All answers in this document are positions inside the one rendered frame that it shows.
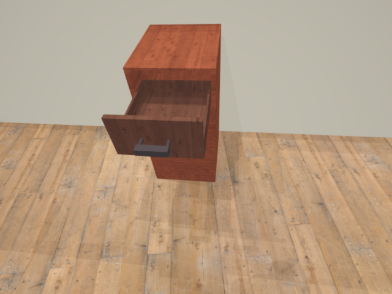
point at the drawer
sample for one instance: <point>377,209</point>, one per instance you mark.
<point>161,110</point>

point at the handle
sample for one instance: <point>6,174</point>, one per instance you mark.
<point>152,150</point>

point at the cabinet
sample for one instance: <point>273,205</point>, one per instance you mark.
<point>181,52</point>

